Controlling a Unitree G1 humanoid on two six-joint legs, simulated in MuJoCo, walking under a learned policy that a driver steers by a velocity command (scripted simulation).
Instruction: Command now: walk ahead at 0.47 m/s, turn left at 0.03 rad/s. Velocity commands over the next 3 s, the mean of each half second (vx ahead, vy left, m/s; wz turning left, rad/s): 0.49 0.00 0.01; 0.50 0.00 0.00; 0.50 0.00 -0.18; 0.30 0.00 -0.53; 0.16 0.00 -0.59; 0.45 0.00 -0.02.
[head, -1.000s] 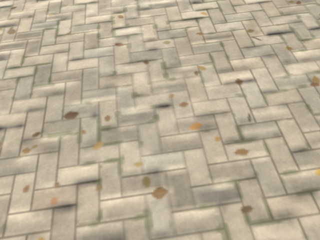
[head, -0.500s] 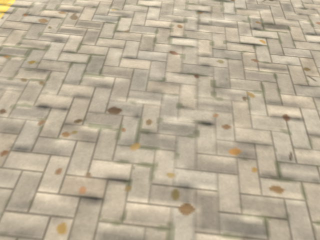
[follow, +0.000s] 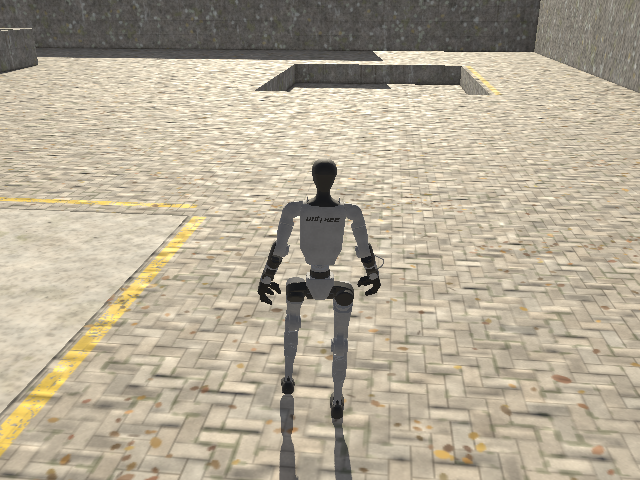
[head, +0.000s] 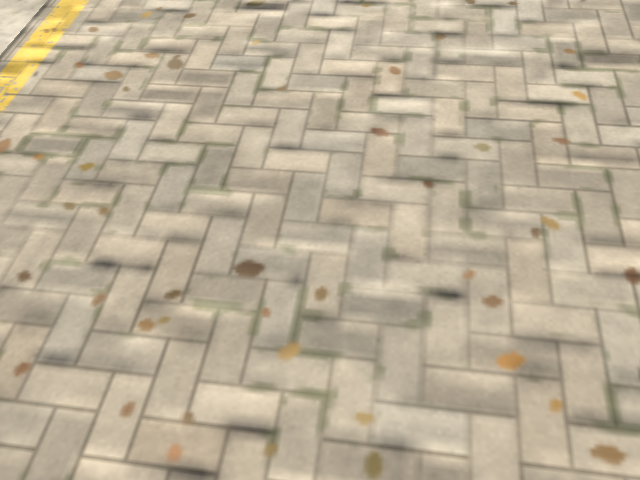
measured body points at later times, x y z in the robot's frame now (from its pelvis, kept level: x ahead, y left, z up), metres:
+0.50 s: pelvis +0.28 +0.06 +0.00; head +0.31 +0.07 +0.44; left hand +0.41 +0.33 -0.12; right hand +0.36 -0.22 -0.12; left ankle +0.30 +0.14 -0.75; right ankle +0.32 -0.11 -0.67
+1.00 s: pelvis +0.57 -0.01 -0.01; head +0.60 -0.02 +0.44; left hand +0.67 +0.26 -0.11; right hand +0.67 -0.29 -0.13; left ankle +0.54 +0.14 -0.67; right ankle +0.60 -0.10 -0.75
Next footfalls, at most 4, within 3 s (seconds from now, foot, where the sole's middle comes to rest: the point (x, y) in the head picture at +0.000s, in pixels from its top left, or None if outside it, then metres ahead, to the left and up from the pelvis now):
0.28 left None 0.34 0.14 -0.78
0.82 right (408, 415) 0.64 -0.10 -0.78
1.34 left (303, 305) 0.93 0.15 -0.78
1.84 right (415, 236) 1.16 -0.15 -0.78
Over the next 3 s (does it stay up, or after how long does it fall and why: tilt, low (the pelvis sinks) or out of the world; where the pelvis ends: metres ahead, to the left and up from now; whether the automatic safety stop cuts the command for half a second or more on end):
stays up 1.22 -0.21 0.00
